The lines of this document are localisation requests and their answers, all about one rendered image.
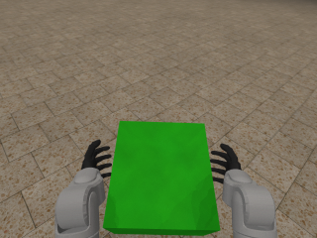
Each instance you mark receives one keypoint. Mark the carton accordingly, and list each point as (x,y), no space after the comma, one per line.
(161,181)

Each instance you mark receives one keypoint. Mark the robot left hand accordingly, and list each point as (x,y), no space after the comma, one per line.
(90,160)

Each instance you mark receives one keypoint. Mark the right robot forearm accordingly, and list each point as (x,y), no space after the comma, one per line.
(253,207)

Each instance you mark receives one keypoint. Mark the left robot forearm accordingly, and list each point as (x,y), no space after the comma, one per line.
(76,212)

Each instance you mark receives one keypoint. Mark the robot right hand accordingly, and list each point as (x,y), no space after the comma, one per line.
(231,164)

